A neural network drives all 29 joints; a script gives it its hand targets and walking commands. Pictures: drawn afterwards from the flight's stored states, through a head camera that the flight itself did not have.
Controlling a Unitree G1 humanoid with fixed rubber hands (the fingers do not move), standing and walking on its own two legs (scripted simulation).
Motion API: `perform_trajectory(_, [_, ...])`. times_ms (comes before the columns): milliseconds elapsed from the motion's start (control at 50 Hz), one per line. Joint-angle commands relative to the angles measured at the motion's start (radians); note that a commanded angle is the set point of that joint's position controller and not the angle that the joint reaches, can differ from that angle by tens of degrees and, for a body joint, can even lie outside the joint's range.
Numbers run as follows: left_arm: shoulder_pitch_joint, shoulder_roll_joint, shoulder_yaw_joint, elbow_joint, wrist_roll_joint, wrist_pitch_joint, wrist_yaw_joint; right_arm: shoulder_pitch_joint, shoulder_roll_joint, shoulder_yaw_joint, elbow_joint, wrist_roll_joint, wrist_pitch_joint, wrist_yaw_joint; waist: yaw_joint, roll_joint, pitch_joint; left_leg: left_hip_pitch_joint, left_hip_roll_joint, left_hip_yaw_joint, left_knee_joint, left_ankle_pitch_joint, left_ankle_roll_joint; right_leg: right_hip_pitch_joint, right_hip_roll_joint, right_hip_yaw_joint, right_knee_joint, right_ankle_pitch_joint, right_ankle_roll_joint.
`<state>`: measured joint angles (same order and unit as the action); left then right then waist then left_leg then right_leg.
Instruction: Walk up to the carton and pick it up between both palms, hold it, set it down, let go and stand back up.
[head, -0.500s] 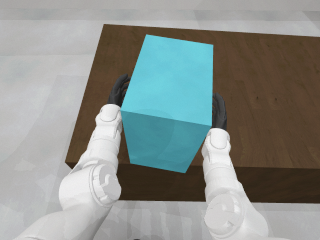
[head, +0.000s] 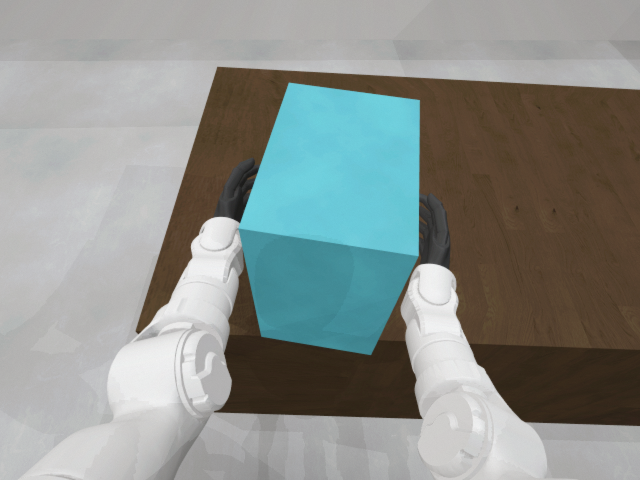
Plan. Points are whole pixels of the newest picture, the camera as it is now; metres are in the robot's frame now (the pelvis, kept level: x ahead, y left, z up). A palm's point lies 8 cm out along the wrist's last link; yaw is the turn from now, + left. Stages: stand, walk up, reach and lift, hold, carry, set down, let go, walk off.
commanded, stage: reach and lift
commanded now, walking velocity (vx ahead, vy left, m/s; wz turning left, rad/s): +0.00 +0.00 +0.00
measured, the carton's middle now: (333, 229) +0.45 +0.01 +0.01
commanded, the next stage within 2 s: none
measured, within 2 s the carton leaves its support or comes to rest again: neither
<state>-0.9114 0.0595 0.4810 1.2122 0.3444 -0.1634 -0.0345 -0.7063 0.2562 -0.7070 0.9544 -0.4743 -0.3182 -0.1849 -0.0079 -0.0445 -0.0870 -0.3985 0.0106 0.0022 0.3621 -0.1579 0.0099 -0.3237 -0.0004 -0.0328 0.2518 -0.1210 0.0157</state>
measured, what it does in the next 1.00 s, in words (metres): stands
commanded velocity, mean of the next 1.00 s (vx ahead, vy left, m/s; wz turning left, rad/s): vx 0.00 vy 0.00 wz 0.00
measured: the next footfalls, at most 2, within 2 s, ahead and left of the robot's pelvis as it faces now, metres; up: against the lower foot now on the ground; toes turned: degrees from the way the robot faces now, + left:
none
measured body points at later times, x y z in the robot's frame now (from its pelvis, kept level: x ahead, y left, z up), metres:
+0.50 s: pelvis -0.01 +0.00 +0.00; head +0.00 +0.03 +0.45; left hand +0.42 +0.14 +0.10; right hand +0.38 -0.13 +0.09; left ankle +0.00 +0.11 -0.75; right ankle -0.01 -0.13 -0.75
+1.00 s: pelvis -0.02 -0.01 +0.00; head -0.04 +0.03 +0.45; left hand +0.39 +0.15 +0.12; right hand +0.37 -0.13 +0.13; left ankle +0.00 +0.11 -0.75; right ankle -0.01 -0.13 -0.75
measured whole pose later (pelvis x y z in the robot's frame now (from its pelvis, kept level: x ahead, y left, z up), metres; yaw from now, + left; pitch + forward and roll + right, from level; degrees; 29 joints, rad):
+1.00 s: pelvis -0.02 -0.01 +0.00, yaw +1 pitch -5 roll -1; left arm -0.77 -0.02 0.36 0.74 0.34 0.26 0.00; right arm -0.71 0.14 -0.39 0.87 -0.15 -0.10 -0.15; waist -0.02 -0.07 0.03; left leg -0.10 0.01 0.00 0.33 -0.15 0.00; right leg -0.02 0.00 -0.04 0.22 -0.12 0.01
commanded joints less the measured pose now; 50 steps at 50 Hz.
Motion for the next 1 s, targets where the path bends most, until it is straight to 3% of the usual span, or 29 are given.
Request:
perform_trajectory(0, [-0.555, -0.547, -0.247, 0.013, 0.010, -0.027, -0.143, -0.702, 0.442, 0.406, -0.022, -0.034, -0.070, 0.153, 0.004, 0.124, -0.653, 0.237, 0.005, 0.111, 0.031, 0.437, -0.067, 0.423, 0.001, -0.051, 0.087, 0.489, -0.013])
perform_trajectory(60, [-0.495, -0.551, -0.250, 0.027, 0.000, 0.006, -0.154, -0.671, 0.428, 0.419, -0.017, -0.006, -0.031, 0.152, -0.011, 0.104, -0.592, 0.256, 0.006, 0.098, 0.019, 0.420, -0.059, 0.432, 0.007, -0.053, 0.083, 0.470, -0.011])
perform_trajectory(80, [-0.573, -0.569, -0.265, -0.004, -0.020, -0.007, -0.163, -0.709, 0.429, 0.394, -0.034, -0.016, -0.044, 0.147, -0.034, 0.107, -0.627, 0.257, 0.009, 0.100, 0.017, 0.426, -0.071, 0.406, 0.004, -0.059, 0.080, 0.450, -0.003])
perform_trajectory(100, [-0.518, -0.552, -0.236, 0.040, -0.001, 0.003, -0.168, -0.662, 0.429, 0.404, -0.019, -0.007, -0.029, 0.146, -0.023, 0.101, -0.568, 0.262, 0.004, 0.102, 0.019, 0.414, -0.064, 0.420, 0.003, -0.052, 0.067, 0.442, -0.009])
perform_trajectory(120, [-0.566, -0.559, -0.244, 0.015, -0.007, -0.001, -0.174, -0.709, 0.422, 0.386, -0.044, -0.012, -0.033, 0.145, -0.026, 0.103, -0.576, 0.250, 0.001, 0.107, 0.007, 0.374, -0.066, 0.414, 0.006, -0.060, 0.063, 0.410, -0.011])
perform_trajectory(140, [-0.520, -0.574, -0.270, 0.020, -0.007, 0.018, -0.170, -0.677, 0.416, 0.402, -0.036, 0.007, -0.017, 0.144, -0.039, 0.129, -0.552, 0.296, 0.008, 0.096, 0.017, 0.413, -0.080, 0.403, 0.014, -0.063, 0.060, 0.407, -0.020])
perform_trajectory(180, [-0.514, -0.592, -0.279, -0.048, -0.008, 0.039, -0.159, -0.687, 0.407, 0.444, -0.058, 0.043, 0.001, 0.153, -0.004, 0.151, -0.553, 0.345, 0.011, 0.099, 0.033, 0.498, -0.092, 0.377, 0.026, -0.067, 0.055, 0.391, -0.028])
perform_trajectory(220, [-0.533, -0.613, -0.295, -0.098, -0.023, 0.058, -0.150, -0.701, 0.397, 0.450, -0.074, 0.062, 0.008, 0.161, -0.013, 0.147, -0.584, 0.397, 0.016, 0.092, 0.047, 0.560, -0.101, 0.320, 0.039, -0.079, 0.036, 0.334, -0.030])
perform_trajectory(260, [-0.525, -0.636, -0.315, -0.110, -0.035, 0.065, -0.145, -0.720, 0.403, 0.493, -0.104, 0.086, 0.003, 0.162, -0.008, 0.146, -0.619, 0.406, 0.016, 0.091, 0.061, 0.595, -0.102, 0.346, 0.039, -0.071, 0.043, 0.383, -0.032])
perform_trajectory(360, [-0.544, -0.634, -0.344, -0.164, -0.052, 0.088, -0.149, -0.734, 0.410, 0.525, -0.139, 0.130, 0.044, 0.157, -0.031, 0.122, -0.571, 0.376, 0.005, 0.093, 0.030, 0.477, -0.083, 0.417, 0.027, -0.054, 0.049, 0.397, -0.023])
perform_trajectory(380, [-0.619, -0.624, -0.346, -0.186, -0.069, 0.079, -0.152, -0.770, 0.425, 0.516, -0.151, 0.124, 0.046, 0.155, -0.029, 0.120, -0.586, 0.344, 0.001, 0.100, 0.022, 0.433, -0.079, 0.409, 0.019, -0.050, 0.048, 0.358, -0.019])
perform_trajectory(400, [-0.559, -0.624, -0.329, -0.155, -0.052, 0.094, -0.147, -0.764, 0.403, 0.534, -0.135, 0.137, 0.060, 0.163, -0.002, 0.123, -0.535, 0.336, 0.002, 0.099, 0.006, 0.398, -0.070, 0.411, 0.020, -0.046, 0.044, 0.322, -0.027])
perform_trajectory(420, [-0.567, -0.649, -0.354, -0.220, -0.062, 0.101, -0.137, -0.768, 0.386, 0.543, -0.152, 0.154, 0.061, 0.169, -0.007, 0.131, -0.569, 0.374, 0.012, 0.092, 0.006, 0.443, -0.081, 0.401, 0.031, -0.055, 0.049, 0.328, -0.034])
perform_trajectory(440, [-0.574, -0.612, -0.316, -0.187, -0.048, 0.119, -0.141, -0.755, 0.386, 0.534, -0.121, 0.153, 0.084, 0.172, 0.001, 0.098, -0.499, 0.359, 0.004, 0.104, -0.007, 0.377, -0.064, 0.395, 0.023, -0.047, 0.026, 0.261, -0.029])
perform_trajectory(480, [-0.553, -0.610, -0.319, -0.199, -0.050, 0.151, -0.144, -0.773, 0.378, 0.541, -0.163, 0.165, 0.103, 0.175, 0.010, 0.104, -0.480, 0.340, 0.001, 0.105, -0.023, 0.327, -0.053, 0.409, 0.017, -0.045, 0.028, 0.242, -0.028])
perform_trajectory(520, [-0.502, -0.576, -0.257, -0.197, -0.015, 0.204, -0.155, -0.752, 0.362, 0.546, -0.158, 0.180, 0.144, 0.175, 0.032, 0.067, -0.368, 0.317, -0.003, 0.113, -0.055, 0.252, -0.028, 0.452, 0.013, -0.038, 0.020, 0.212, -0.019])
perform_trajectory(560, [-0.486, -0.567, -0.237, -0.228, 0.000, 0.254, -0.166, -0.744, 0.326, 0.534, -0.177, 0.185, 0.165, 0.171, 0.022, 0.044, -0.327, 0.331, -0.007, 0.120, -0.078, 0.218, -0.023, 0.461, 0.014, -0.045, 0.006, 0.187, -0.006])
perform_trajectory(580, [-0.521, -0.537, -0.192, -0.200, 0.014, 0.267, -0.179, -0.749, 0.320, 0.501, -0.159, 0.166, 0.178, 0.170, 0.022, 0.029, -0.266, 0.285, -0.017, 0.135, -0.102, 0.119, -0.007, 0.455, -0.002, -0.039, -0.010, 0.135, 0.002])
perform_trajectory(600, [-0.501, -0.551, -0.203, -0.255, 0.013, 0.277, -0.177, -0.744, 0.321, 0.512, -0.191, 0.173, 0.176, 0.173, 0.029, 0.031, -0.295, 0.295, -0.015, 0.132, -0.107, 0.132, -0.009, 0.472, 0.003, -0.044, 0.004, 0.165, 0.004])
perform_trajectory(660, [-0.563, -0.546, -0.221, -0.324, 0.006, 0.289, -0.175, -0.746, 0.314, 0.496, -0.180, 0.170, 0.172, 0.172, 0.002, 0.041, -0.310, 0.324, -0.016, 0.142, -0.113, 0.108, -0.015, 0.461, 0.003, -0.049, -0.007, 0.127, 0.005])
perform_trajectory(700, [-0.584, -0.568, -0.262, -0.379, -0.006, 0.289, -0.165, -0.731, 0.319, 0.501, -0.161, 0.183, 0.165, 0.173, -0.016, 0.073, -0.329, 0.376, -0.013, 0.137, -0.102, 0.158, -0.034, 0.445, 0.008, -0.059, -0.009, 0.136, 0.001])
perform_trajectory(800, [-0.580, -0.620, -0.362, -0.513, -0.033, 0.306, -0.143, -0.696, 0.299, 0.548, -0.148, 0.224, 0.158, 0.171, -0.042, 0.116, -0.399, 0.524, -0.009, 0.119, -0.047, 0.331, -0.071, 0.397, 0.031, -0.087, -0.018, 0.173, -0.006])
perform_trajectory(840, [-0.554, -0.656, -0.440, -0.574, -0.072, 0.321, -0.131, -0.694, 0.290, 0.594, -0.184, 0.275, 0.151, 0.167, -0.060, 0.153, -0.465, 0.586, -0.005, 0.099, -0.013, 0.443, -0.097, 0.384, 0.040, -0.091, -0.015, 0.222, -0.013])
perform_trajectory(860, [-0.488, -0.673, -0.467, -0.582, -0.073, 0.344, -0.121, -0.698, 0.275, 0.629, -0.216, 0.310, 0.153, 0.165, -0.048, 0.164, -0.458, 0.623, -0.001, 0.085, 0.007, 0.500, -0.103, 0.376, 0.050, -0.097, -0.020, 0.224, -0.021])
perform_trajectory(880, [-0.509, -0.654, -0.463, -0.568, -0.077, 0.354, -0.126, -0.700, 0.264, 0.620, -0.210, 0.310, 0.159, 0.157, -0.061, 0.153, -0.433, 0.604, -0.007, 0.088, 0.004, 0.464, -0.100, 0.358, 0.044, -0.095, -0.035, 0.183, -0.017])
perform_trajectory(920, [-0.488, -0.653, -0.460, -0.579, -0.071, 0.380, -0.121, -0.708, 0.252, 0.635, -0.211, 0.330, 0.178, 0.156, -0.046, 0.150, -0.376, 0.568, -0.009, 0.081, -0.016, 0.392, -0.090, 0.350, 0.041, -0.096, -0.032, 0.140, -0.016])
perform_trajectory(940, [-0.438, -0.659, -0.456, -0.579, -0.064, 0.407, -0.118, -0.715, 0.245, 0.658, -0.242, 0.349, 0.187, 0.154, -0.034, 0.131, -0.350, 0.563, -0.007, 0.079, -0.020, 0.379, -0.083, 0.358, 0.044, -0.094, -0.032, 0.141, -0.014])
perform_trajectory(980, [-0.483, -0.649, -0.453, -0.580, -0.086, 0.425, -0.129, -0.757, 0.264, 0.673, -0.267, 0.352, 0.199, 0.146, -0.042, 0.082, -0.328, 0.497, -0.018, 0.083, -0.036, 0.294, -0.060, 0.385, 0.031, -0.085, -0.027, 0.139, 0.002])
